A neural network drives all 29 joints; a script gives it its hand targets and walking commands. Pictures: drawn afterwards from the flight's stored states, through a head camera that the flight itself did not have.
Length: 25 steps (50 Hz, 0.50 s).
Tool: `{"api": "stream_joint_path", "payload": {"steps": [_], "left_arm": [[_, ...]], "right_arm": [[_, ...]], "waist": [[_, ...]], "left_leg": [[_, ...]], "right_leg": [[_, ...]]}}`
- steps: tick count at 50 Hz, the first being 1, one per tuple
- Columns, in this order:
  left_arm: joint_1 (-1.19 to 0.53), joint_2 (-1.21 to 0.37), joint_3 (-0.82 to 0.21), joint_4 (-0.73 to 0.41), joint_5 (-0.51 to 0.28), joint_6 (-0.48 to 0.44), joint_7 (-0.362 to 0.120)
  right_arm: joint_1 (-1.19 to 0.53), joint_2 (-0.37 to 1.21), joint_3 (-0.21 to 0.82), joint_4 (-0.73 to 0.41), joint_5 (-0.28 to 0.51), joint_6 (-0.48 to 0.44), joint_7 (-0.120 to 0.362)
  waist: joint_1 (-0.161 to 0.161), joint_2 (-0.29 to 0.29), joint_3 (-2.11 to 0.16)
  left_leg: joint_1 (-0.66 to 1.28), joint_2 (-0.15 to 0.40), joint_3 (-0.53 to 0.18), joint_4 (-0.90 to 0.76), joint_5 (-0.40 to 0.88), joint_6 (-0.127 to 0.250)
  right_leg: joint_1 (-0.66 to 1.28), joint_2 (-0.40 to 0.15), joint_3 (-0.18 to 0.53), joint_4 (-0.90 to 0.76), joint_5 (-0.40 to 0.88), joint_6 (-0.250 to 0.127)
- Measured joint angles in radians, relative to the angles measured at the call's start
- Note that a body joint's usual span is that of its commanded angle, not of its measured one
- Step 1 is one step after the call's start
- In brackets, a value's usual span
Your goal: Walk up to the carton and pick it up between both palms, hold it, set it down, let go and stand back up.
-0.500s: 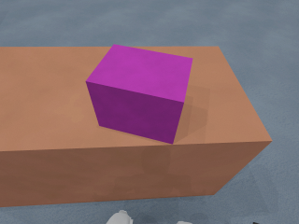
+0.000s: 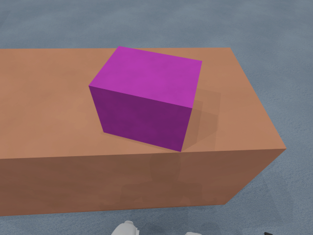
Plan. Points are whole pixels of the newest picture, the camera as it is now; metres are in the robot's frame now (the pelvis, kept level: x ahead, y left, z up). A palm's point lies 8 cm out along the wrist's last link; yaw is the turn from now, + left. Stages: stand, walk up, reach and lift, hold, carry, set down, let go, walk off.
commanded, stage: walk up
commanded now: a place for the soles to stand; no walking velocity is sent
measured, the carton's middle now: (149, 98) +0.51 +0.03 +0.04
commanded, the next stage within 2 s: none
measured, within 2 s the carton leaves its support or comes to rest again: neither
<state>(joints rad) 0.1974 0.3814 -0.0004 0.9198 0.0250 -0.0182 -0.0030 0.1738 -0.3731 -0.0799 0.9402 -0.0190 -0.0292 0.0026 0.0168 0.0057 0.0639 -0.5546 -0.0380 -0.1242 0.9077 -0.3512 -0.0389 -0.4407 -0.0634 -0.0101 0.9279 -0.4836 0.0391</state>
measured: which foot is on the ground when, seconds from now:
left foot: down 0.00-1.00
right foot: down 0.00-1.00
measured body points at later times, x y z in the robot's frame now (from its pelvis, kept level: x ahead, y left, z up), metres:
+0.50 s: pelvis +0.00 -0.01 +0.00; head +0.03 -0.01 +0.45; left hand +0.08 +0.30 -0.12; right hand +0.10 -0.32 -0.12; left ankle +0.08 +0.14 -0.69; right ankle +0.00 -0.15 -0.69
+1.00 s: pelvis -0.01 -0.01 +0.00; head +0.02 -0.01 +0.45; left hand +0.08 +0.30 -0.12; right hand +0.10 -0.32 -0.12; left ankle +0.08 +0.14 -0.69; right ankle +0.00 -0.15 -0.69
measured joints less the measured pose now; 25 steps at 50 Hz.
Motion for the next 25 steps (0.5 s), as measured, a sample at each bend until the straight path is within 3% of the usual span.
{"api": "stream_joint_path", "payload": {"steps": [5,14,25], "left_arm": [[-0.024,0.001,0.0,0.0,-0.01,0.005,0.005],[-0.023,-0.001,0.0,0.0,-0.001,0.003,0.001],[-0.015,-0.004,0.0,0.0,0.004,-0.003,-0.002]], "right_arm": [[-0.002,0.001,0.0,0.0,0.0,0.0,0.0],[-0.011,0.001,0.0,0.0,0.0,0.0,0.001],[-0.014,0.002,0.0,0.0,0.0,0.0,-0.001]], "waist": [[0.0,-0.001,0.011],[0.0,0.0,0.006],[0.0,0.001,0.003]], "left_leg": [[0.001,0.002,-0.001,0.0,0.001,0.015],[0.001,0.0,-0.003,-0.003,0.003,0.0],[0.003,0.004,-0.003,-0.008,-0.002,0.021]], "right_leg": [[0.0,0.003,-0.001,0.0,0.001,-0.006],[0.001,0.0,-0.003,0.0,0.0,-0.005],[0.002,0.003,-0.008,0.0,-0.001,-0.012]]}}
